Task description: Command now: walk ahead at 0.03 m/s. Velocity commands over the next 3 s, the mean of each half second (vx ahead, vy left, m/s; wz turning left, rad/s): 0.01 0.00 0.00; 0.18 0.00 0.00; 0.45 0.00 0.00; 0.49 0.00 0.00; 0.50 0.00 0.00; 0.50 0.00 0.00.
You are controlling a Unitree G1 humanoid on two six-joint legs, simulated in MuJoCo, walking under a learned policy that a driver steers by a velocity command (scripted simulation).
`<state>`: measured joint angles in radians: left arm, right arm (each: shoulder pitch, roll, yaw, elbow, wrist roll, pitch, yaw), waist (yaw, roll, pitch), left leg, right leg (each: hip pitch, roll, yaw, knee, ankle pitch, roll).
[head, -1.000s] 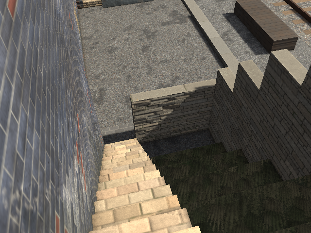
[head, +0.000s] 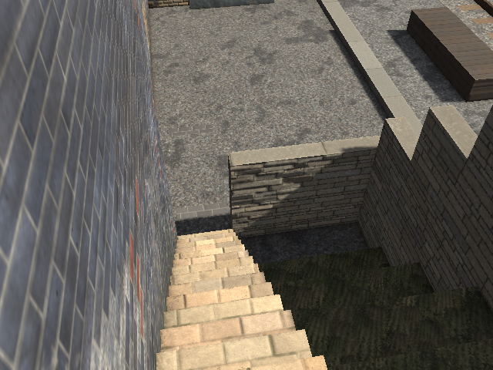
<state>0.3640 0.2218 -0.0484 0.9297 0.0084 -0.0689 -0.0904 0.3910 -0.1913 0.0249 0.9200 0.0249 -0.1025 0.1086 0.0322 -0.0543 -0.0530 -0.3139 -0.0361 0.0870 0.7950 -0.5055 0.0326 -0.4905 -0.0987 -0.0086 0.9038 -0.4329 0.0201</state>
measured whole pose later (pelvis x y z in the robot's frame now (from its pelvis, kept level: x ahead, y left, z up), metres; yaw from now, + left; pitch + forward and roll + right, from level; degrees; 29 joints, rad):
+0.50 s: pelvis +0.01 -0.02 +0.03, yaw +0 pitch +0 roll +0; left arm 0.25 0.21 0.00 1.06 -0.01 -0.08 -0.10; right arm 0.41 -0.15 0.01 0.93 -0.02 -0.06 0.11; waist -0.01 -0.01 0.03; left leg -0.17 0.07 0.06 0.58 -0.40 -0.04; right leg -0.29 0.00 -0.07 0.61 -0.31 -0.03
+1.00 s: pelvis +0.07 -0.04 +0.00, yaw +1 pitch +2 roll +0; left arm 0.40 0.25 0.04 1.01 0.06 -0.17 0.00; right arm 0.44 -0.19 -0.06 0.92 -0.09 -0.09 0.05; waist 0.04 0.00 -0.06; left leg -0.44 -0.07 -0.13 1.26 -0.60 0.10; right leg -0.34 0.04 -0.06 0.86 -0.56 -0.08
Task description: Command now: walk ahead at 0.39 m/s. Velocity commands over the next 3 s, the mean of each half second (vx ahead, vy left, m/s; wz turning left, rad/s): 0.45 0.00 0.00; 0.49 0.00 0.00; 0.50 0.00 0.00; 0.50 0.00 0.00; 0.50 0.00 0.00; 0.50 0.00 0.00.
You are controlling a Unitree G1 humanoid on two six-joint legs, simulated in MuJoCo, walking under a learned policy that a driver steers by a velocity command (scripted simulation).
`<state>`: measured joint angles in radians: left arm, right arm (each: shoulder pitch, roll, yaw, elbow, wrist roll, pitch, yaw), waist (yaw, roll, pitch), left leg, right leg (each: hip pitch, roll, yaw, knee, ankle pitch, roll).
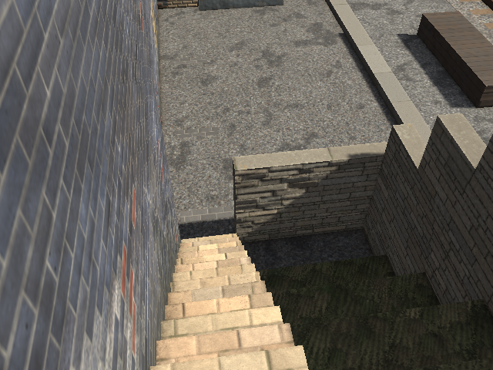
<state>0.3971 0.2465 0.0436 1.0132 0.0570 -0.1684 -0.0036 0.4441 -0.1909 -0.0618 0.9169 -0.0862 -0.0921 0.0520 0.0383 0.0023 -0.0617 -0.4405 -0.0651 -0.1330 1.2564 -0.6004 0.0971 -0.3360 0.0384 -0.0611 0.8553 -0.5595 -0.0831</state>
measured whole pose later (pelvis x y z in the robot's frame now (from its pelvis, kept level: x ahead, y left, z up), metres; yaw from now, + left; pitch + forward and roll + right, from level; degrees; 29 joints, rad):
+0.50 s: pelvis +0.19 +0.06 -0.23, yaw +1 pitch +1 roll +4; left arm 0.25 0.26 -0.02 0.90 0.07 -0.09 -0.09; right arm 0.60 -0.16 0.00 1.05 -0.11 -0.11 0.06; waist -0.03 -0.06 -0.07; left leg -0.32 -0.12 0.12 0.86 -0.57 0.10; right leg -0.96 -0.14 0.04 1.36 0.14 -0.04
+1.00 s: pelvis +0.37 +0.06 -0.44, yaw +3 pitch +1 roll +0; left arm 0.56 0.21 -0.03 1.15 0.10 -0.15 0.01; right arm 0.31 -0.20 0.00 0.88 -0.12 -0.04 0.12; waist 0.06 0.01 -0.03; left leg -1.10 0.02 -0.13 1.57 0.14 0.04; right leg -0.47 0.01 -0.05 0.93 -0.49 -0.08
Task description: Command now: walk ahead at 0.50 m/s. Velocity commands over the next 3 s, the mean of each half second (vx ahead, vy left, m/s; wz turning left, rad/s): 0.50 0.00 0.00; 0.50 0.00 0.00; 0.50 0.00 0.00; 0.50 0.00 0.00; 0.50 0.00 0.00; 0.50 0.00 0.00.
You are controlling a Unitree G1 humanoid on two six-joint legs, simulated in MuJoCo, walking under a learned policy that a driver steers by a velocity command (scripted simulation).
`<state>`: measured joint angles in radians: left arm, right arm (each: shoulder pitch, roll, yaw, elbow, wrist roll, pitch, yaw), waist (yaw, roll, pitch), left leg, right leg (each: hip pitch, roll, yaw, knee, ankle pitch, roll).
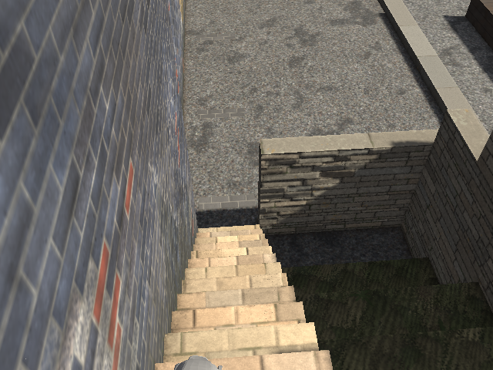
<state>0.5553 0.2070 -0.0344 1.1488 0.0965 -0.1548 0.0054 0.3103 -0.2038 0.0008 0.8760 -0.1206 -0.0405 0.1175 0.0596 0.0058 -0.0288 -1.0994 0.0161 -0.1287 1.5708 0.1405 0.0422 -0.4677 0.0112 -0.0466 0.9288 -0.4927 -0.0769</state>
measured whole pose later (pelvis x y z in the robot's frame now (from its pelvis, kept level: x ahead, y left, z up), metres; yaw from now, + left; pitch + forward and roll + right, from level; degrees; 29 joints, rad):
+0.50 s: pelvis +0.24 +0.11 -0.21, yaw -2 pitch +2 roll +4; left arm 0.31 0.24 -0.06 0.82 0.09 -0.05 -0.06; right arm 0.56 -0.16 0.03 0.92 -0.10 -0.15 0.08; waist -0.03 -0.08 -0.08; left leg -0.37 -0.05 0.01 0.85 -0.51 -0.01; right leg -1.04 -0.13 0.01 1.49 0.04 0.00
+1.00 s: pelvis +0.48 +0.05 -0.44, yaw +0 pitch +3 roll -1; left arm 0.59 0.18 -0.05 1.19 0.10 -0.15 0.02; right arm 0.31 -0.21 -0.02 0.86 -0.13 -0.03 0.11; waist 0.05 0.04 0.00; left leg -1.11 0.06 -0.09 1.32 0.36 0.08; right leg -0.46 -0.01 -0.09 0.98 -0.57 -0.05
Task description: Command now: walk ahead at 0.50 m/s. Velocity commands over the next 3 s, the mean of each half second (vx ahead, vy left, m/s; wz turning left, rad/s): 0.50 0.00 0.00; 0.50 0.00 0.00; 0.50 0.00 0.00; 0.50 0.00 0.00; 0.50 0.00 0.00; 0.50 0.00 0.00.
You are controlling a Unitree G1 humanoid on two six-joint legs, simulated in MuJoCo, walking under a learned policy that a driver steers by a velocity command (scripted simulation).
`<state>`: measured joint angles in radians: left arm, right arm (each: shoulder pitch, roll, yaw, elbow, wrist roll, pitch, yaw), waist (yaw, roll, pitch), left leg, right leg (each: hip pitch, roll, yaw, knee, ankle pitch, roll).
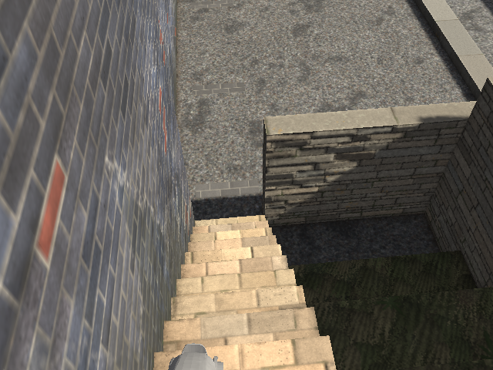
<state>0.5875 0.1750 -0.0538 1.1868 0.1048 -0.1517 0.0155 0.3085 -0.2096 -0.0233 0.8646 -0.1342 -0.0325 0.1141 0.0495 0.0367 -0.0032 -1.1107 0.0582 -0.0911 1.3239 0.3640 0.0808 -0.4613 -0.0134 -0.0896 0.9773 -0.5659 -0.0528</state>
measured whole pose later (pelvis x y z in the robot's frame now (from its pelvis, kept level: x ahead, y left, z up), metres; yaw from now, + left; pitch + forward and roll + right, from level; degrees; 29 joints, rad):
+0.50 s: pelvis +0.25 +0.09 -0.24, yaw +1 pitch +4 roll +2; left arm 0.19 0.26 -0.02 0.91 0.08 -0.13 -0.09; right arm 0.57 -0.16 0.02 0.92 -0.07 -0.16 0.04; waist -0.07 -0.02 -0.10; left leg -0.40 -0.13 0.09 1.06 -0.73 0.12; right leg -0.89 -0.08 -0.02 1.08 0.32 0.00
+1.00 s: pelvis +0.47 +0.12 -0.46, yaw +0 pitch +3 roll -2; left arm 0.59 0.18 -0.09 1.13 0.07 -0.16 0.00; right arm 0.30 -0.22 0.01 0.85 -0.15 -0.04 0.14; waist 0.08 -0.02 -0.03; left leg -0.88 0.11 -0.09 1.05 0.40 -0.02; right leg -0.48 0.01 -0.10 1.12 -0.70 -0.07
